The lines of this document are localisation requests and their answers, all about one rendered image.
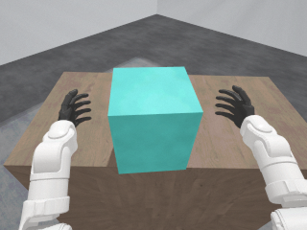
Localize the pedestal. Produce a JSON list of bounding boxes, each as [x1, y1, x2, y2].
[[3, 71, 307, 230]]

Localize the robot right upper arm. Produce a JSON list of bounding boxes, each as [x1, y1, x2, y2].
[[271, 207, 307, 230]]

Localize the carton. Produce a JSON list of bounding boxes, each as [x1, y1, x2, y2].
[[107, 66, 203, 174]]

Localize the robot right forearm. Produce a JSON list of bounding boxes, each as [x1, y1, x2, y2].
[[240, 115, 307, 208]]

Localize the right robot hand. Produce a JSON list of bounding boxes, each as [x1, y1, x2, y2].
[[215, 85, 255, 128]]

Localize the robot left forearm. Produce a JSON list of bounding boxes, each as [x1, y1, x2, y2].
[[18, 120, 78, 230]]

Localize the left robot hand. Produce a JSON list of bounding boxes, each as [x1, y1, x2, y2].
[[58, 89, 92, 128]]

